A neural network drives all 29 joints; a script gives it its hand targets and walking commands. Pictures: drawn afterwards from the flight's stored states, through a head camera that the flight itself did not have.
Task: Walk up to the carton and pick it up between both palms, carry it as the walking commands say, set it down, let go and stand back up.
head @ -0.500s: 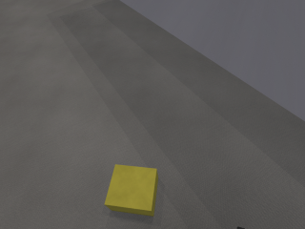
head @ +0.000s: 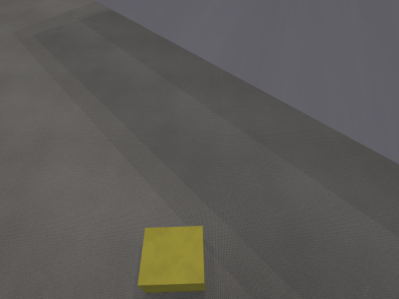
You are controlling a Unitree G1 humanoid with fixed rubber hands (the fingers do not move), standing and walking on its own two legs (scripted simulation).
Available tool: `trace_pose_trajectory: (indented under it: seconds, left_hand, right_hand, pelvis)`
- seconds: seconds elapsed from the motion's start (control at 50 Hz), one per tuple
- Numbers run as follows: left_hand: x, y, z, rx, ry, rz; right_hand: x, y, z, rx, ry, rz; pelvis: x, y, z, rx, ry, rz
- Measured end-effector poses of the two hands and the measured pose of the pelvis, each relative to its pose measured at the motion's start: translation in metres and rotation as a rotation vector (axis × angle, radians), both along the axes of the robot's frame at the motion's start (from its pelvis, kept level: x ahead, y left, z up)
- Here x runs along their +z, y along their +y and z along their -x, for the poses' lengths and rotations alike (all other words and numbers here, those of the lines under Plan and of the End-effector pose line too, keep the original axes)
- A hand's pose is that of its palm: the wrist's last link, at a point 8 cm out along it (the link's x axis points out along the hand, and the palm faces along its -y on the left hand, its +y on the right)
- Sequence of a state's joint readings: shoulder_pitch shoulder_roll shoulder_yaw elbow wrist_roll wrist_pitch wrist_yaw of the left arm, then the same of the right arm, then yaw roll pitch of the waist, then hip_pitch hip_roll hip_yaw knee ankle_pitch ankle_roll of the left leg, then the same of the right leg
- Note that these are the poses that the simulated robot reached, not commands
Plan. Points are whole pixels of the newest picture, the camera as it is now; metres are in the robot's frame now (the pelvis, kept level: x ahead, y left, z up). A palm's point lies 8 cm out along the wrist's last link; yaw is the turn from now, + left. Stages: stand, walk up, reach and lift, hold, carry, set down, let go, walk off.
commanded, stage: walk up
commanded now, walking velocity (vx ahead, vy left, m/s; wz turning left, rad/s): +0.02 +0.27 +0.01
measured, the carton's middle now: (174, 259) +0.40 +0.16 -0.67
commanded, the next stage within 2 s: none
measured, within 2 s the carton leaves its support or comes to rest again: neither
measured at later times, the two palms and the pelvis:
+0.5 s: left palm out of the picture +0.07 +0.36 -0.13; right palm out of the picture +0.05 -0.12 -0.12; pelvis -0.01 +0.12 +0.00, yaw -2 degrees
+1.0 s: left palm out of the picture +0.07 +0.44 -0.12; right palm out of the picture +0.06 -0.03 -0.11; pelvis +0.00 +0.20 +0.01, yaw -2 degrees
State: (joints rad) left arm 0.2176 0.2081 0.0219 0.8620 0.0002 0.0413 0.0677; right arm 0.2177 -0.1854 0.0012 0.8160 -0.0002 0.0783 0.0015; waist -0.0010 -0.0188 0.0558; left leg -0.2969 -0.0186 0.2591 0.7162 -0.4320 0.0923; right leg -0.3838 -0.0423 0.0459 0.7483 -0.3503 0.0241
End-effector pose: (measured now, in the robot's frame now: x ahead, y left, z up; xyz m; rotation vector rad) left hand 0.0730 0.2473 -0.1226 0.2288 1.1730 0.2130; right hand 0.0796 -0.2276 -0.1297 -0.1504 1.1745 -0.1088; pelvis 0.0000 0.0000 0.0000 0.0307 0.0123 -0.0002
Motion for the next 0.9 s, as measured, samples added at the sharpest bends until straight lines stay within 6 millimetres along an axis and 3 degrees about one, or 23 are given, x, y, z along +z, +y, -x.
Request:
trace_pose_trajectory:
  seconds: [0.14, 0.24, 0.42, 0.66, 0.8, 0.9]
  left_hand:
    - [0.012, 0.033, 0.023, 0.041, 0.012, -0.021]
    - [-0.002, 0.064, 0.029, 0.046, 0.020, 0.017]
    - [-0.005, 0.099, 0.012, -0.004, 0.010, 0.054]
    - [0.000, 0.123, 0.003, -0.064, -0.017, -0.001]
    - [0.010, 0.149, 0.034, -0.015, 0.030, -0.017]
    - [0.003, 0.176, 0.029, -0.013, 0.046, 0.022]
  right_hand:
    - [0.007, 0.035, -0.005, 0.034, -0.011, -0.040]
    - [0.005, 0.068, -0.003, 0.046, -0.008, -0.018]
    - [0.017, 0.099, 0.016, -0.015, -0.007, 0.047]
    - [-0.004, 0.124, 0.041, -0.074, -0.022, -0.001]
    - [0.004, 0.148, 0.029, -0.046, -0.039, -0.052]
    - [0.006, 0.177, 0.017, -0.035, -0.045, -0.030]
  pelvis:
    - [0.009, 0.028, 0.003, 0.028, -0.021, 0.002]
    - [0.002, 0.063, 0.006, 0.037, -0.015, 0.034]
    - [0.006, 0.105, 0.008, -0.009, -0.014, 0.063]
    - [-0.004, 0.127, 0.021, -0.068, -0.027, 0.010]
    - [0.006, 0.147, 0.017, -0.041, -0.041, 0.010]
    - [0.004, 0.178, 0.007, -0.031, -0.019, 0.033]
